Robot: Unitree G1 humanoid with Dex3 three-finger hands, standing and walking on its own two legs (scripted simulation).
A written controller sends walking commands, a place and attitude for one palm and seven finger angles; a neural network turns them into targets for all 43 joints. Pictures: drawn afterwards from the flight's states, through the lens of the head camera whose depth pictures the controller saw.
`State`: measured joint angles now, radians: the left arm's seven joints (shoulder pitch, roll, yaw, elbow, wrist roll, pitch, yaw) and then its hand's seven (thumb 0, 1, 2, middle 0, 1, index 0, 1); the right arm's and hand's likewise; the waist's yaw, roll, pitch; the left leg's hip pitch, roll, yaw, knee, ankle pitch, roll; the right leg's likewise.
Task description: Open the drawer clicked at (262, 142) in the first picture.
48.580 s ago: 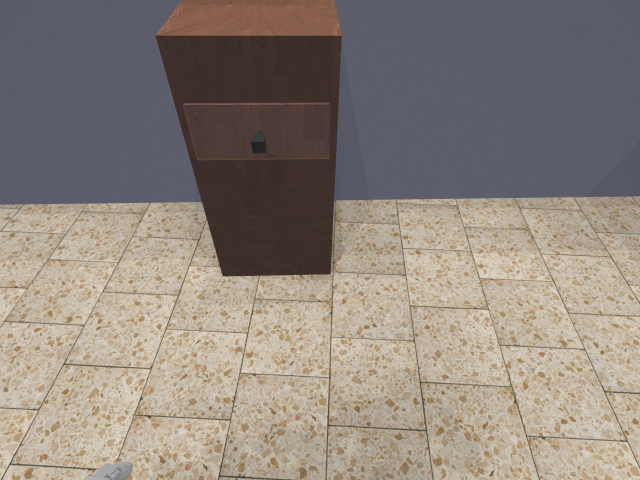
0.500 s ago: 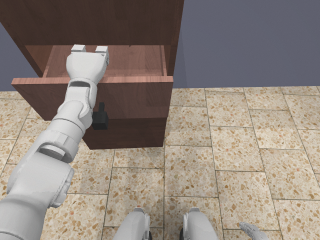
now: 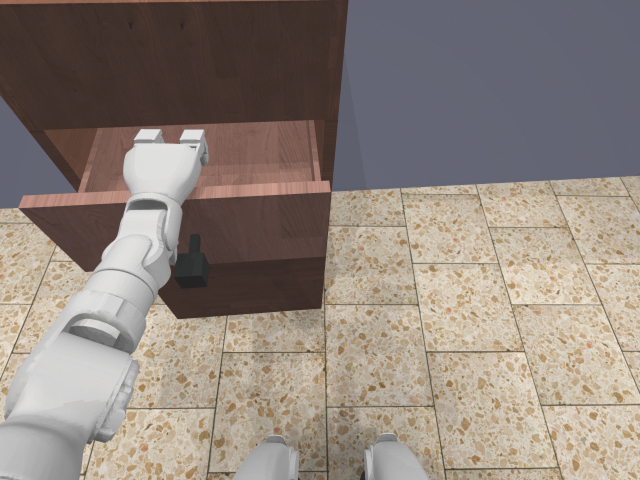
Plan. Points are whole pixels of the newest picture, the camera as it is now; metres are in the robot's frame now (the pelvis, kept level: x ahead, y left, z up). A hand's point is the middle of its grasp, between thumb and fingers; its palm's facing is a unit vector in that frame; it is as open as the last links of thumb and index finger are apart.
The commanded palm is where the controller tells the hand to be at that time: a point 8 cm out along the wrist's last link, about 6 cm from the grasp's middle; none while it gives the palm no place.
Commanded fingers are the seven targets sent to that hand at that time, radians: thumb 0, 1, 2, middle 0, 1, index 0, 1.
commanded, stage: re-aim the fingers above the handle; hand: left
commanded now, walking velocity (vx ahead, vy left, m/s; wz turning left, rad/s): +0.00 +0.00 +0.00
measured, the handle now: (193, 258) +0.41 +0.19 -0.03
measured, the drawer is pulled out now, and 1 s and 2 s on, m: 0.13 0.13 0.13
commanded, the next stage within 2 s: none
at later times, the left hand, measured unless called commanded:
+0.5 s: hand (174, 196) +0.47 +0.22 +0.03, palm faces -0.02 +0.03 -1.00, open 14.4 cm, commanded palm +0.44 +0.17 -0.01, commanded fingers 0.00 -0.50 0.30 -0.30 -1.20 -0.30 -1.20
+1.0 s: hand (174, 196) +0.47 +0.21 +0.03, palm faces -0.01 +0.03 -1.00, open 14.4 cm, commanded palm +0.44 +0.17 -0.01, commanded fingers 0.00 -0.50 0.30 -0.30 -1.20 -0.30 -1.20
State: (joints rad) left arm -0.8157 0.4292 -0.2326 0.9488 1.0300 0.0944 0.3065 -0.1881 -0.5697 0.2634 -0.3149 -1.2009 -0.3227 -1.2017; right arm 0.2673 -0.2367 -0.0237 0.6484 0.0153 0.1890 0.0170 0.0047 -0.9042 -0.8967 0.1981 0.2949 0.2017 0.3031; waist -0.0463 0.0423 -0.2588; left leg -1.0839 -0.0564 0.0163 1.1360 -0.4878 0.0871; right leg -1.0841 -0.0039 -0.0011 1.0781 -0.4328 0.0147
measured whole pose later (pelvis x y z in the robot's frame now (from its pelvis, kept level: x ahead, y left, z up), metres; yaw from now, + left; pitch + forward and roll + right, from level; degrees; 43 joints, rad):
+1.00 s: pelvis +0.00 -0.01 +0.00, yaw +1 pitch +26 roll -2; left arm -0.80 0.44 -0.20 0.94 1.04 0.07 0.32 -0.21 -0.60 0.30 -0.31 -1.20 -0.32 -1.20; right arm 0.25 -0.24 -0.03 0.65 0.01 0.17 0.02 0.00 -0.90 -0.90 0.20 0.29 0.20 0.30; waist -0.03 0.04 -0.26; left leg -1.09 -0.05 0.00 1.14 -0.50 0.07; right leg -1.09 0.00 -0.01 1.09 -0.45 0.01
